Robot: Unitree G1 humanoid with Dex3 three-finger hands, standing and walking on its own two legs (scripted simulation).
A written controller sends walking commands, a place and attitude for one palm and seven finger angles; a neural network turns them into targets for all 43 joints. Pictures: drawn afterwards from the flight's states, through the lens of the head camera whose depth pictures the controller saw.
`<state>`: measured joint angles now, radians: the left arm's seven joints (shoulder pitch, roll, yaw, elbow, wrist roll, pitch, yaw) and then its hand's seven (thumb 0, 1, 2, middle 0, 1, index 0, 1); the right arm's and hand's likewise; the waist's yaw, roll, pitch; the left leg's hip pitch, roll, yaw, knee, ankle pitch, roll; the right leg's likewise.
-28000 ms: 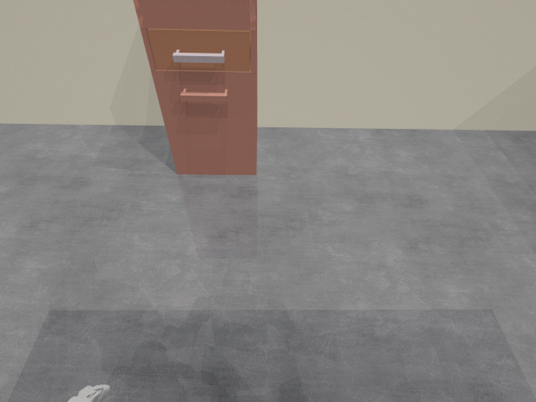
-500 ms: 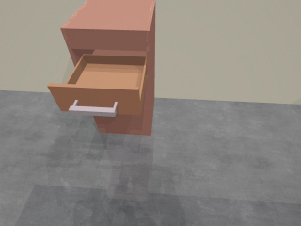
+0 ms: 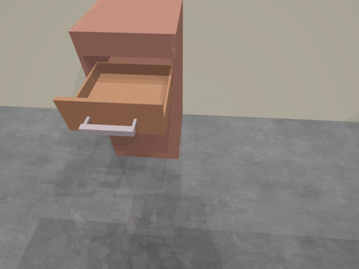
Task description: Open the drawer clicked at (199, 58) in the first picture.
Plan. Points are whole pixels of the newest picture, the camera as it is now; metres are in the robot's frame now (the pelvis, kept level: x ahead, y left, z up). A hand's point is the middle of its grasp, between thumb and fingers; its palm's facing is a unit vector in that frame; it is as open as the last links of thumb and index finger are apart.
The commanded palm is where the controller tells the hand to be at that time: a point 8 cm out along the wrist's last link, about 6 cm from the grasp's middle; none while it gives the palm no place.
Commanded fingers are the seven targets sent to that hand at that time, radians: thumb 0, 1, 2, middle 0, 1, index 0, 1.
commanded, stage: look to check the result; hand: left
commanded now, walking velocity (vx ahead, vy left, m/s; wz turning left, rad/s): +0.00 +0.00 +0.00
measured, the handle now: (109, 125) +0.59 +0.29 -0.10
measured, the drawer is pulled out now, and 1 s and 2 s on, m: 0.30 0.30 0.30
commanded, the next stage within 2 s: stand and wait in 0.32 s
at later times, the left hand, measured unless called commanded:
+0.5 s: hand out of the picture +0.04 +0.19 -0.17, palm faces +0.03 -0.97 -0.25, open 7.4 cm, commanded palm none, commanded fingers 0.00 0.90 0.90 -0.20 -0.30 -0.20 -0.30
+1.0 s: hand out of the picture +0.09 +0.21 -0.16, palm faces +0.01 -0.95 -0.31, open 7.4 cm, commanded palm none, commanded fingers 0.00 0.90 0.90 -0.20 -0.30 -0.20 -0.30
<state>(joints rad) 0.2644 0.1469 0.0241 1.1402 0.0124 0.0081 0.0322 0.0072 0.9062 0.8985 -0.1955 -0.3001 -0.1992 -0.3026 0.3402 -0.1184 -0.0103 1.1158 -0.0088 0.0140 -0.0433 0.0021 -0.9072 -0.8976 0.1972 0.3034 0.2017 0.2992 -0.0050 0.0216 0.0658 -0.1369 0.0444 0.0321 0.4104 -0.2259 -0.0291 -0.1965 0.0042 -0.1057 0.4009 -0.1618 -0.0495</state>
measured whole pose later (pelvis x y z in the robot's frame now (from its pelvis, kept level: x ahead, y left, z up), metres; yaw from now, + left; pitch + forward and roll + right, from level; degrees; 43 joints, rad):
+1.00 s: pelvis +0.02 -0.01 +0.00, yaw +0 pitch -2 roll +0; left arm 0.12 0.25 0.03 1.13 0.01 -0.01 0.02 0.01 0.90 0.90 -0.20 -0.30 -0.20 -0.30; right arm 0.18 -0.26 -0.02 1.10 -0.01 0.01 -0.03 0.00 -0.91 -0.90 0.20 0.30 0.20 0.30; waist -0.01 0.04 0.08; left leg -0.08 0.06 0.03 0.33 -0.22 -0.05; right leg -0.15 0.02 -0.11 0.35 -0.17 -0.06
